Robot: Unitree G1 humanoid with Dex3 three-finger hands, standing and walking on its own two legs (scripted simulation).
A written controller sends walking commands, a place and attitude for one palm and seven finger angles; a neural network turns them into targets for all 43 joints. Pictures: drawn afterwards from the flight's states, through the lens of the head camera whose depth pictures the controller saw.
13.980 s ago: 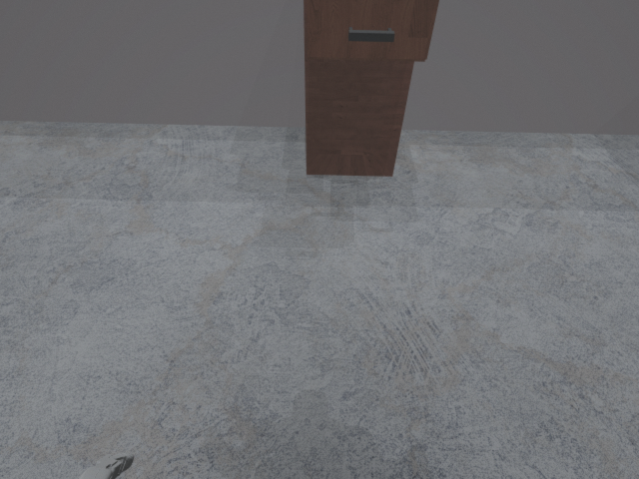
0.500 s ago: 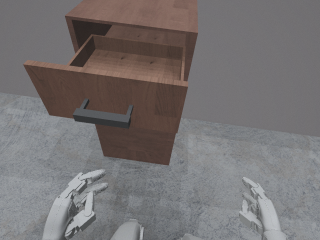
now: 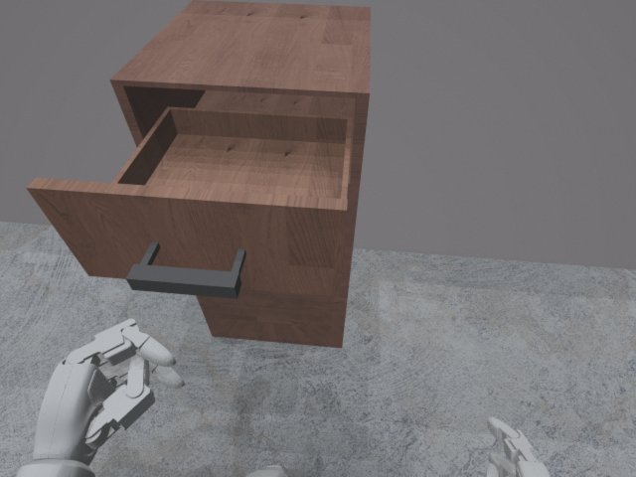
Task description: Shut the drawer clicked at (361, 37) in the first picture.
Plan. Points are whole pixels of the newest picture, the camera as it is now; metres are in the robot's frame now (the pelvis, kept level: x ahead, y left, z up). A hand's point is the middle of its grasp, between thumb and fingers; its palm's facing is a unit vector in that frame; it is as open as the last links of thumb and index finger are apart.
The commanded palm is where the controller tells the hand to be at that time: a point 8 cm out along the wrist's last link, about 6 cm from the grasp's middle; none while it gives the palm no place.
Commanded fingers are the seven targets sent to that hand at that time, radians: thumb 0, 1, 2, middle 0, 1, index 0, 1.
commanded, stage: raise the hand and make a fist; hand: left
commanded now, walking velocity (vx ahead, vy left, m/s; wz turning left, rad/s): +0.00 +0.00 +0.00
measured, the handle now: (191, 267) +0.36 +0.19 +0.08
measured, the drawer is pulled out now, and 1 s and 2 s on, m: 0.28 0.28 0.28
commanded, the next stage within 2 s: bring the fist close to the handle in 0.96 s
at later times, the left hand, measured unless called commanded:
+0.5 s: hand (151, 375) +0.18 +0.16 +0.15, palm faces -0.03 -0.99 -0.12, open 3.2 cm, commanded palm +0.14 +0.22 +0.17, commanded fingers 0.00 0.90 0.90 -1.40 -1.60 -1.40 -1.60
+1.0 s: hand (126, 366) +0.18 +0.17 +0.18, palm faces +0.03 -0.99 -0.15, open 3.3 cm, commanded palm +0.13 +0.22 +0.18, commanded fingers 0.00 0.90 0.90 -1.40 -1.60 -1.40 -1.60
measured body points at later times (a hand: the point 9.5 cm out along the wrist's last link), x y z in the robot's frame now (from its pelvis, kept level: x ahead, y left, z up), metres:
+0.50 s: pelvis +0.05 +0.00 +0.02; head +0.03 -0.02 +0.47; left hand +0.18 +0.21 +0.16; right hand +0.28 -0.19 -0.02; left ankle +0.07 +0.09 -0.69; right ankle +0.00 -0.09 -0.69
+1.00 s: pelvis +0.02 -0.02 +0.03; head -0.01 -0.04 +0.48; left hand +0.17 +0.22 +0.19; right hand +0.21 -0.25 -0.02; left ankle +0.07 +0.09 -0.69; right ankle +0.00 -0.09 -0.69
